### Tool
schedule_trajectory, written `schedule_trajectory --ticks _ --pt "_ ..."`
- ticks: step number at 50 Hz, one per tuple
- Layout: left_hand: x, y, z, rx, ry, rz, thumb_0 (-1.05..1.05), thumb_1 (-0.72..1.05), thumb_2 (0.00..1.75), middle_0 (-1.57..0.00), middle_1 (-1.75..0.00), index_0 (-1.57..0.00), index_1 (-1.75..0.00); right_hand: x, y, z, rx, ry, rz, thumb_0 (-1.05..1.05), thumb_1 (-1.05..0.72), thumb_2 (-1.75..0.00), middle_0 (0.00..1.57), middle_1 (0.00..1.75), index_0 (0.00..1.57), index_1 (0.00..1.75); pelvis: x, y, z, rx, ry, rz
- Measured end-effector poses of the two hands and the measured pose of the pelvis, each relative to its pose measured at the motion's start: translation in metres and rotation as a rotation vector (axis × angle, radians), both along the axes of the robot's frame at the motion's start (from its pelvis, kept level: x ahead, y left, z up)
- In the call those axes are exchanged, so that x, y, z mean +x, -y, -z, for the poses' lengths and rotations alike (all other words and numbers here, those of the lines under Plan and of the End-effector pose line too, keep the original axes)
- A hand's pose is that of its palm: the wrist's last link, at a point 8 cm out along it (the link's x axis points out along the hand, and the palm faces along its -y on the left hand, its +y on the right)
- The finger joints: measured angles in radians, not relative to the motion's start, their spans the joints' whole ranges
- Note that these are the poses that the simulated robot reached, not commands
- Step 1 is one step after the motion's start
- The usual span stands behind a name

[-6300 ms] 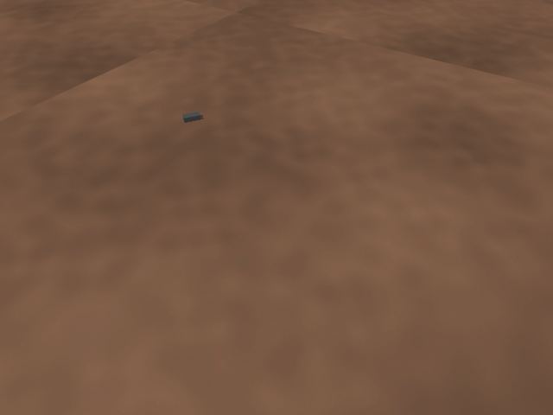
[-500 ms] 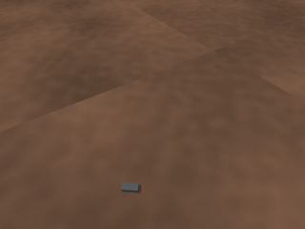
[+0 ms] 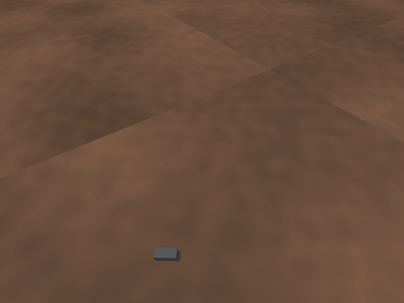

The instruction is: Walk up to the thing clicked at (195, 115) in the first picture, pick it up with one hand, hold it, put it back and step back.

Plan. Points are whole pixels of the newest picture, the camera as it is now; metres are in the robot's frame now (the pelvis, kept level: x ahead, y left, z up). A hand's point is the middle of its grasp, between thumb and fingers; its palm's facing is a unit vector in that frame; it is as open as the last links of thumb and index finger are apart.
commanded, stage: walk up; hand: left
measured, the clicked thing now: (165, 253) +0.53 +0.21 -0.77
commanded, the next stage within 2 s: stand in 0.40 s
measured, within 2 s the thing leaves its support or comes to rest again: neither
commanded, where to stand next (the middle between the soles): +0.06 +0.00 m, yaw -1 degrees
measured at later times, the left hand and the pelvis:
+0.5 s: hand out of the picture +0.08 +0.25 -0.15, palm faces -0.01 -0.94 -0.35, open 7.4 cm; pelvis +0.00 +0.00 +0.00, yaw +0 degrees
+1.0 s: hand out of the picture +0.07 +0.24 -0.15, palm faces -0.01 -0.94 -0.34, open 7.4 cm; pelvis +0.00 -0.01 +0.00, yaw +1 degrees
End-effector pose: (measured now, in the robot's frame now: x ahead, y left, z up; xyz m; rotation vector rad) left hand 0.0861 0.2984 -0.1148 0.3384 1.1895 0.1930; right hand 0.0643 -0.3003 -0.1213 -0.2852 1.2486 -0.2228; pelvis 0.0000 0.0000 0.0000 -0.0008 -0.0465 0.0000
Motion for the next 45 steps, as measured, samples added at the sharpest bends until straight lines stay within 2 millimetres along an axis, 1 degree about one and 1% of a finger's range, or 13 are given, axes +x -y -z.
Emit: schedule_trajectory --ticks 8,18,36,45 --pt "-0.007 -0.003 -0.001 0.007 -0.016 -0.014 0.01 0.91 0.9 -0.2 -0.3 -0.2 -0.3 0.007 -0.003 0.001 0.008 0.014 -0.01 0.01 -0.9 -0.9 0.2 0.3 0.2 0.3 0.001 -0.001 0.0 0.001 0.002 0.0" --pt "-0.013 -0.001 0.001 0.002 -0.023 -0.02 0.01 0.91 0.9 -0.2 -0.3 -0.2 -0.3 0.014 -0.003 -0.001 0.006 0.027 -0.016 0.01 -0.9 -0.9 0.2 0.3 0.2 0.3 0.002 0.0 0.0 0.001 0.003 -0.001" --pt "-0.019 0.011 0.004 -0.023 -0.039 -0.023 0.01 0.91 0.9 -0.2 -0.3 -0.2 -0.3 0.014 0.003 -0.005 -0.007 0.027 -0.033 0.01 -0.9 -0.9 0.2 0.3 0.2 0.3 -0.002 0.007 -0.002 0.001 -0.001 -0.007" --pt "-0.022 0.013 0.003 -0.019 -0.032 -0.027 0.01 0.91 0.9 -0.2 -0.3 -0.2 -0.3 0.01 0.007 -0.004 -0.005 0.024 -0.035 0.01 -0.9 -0.9 0.2 0.3 0.2 0.3 -0.004 0.01 -0.002 -0.001 0.001 -0.012"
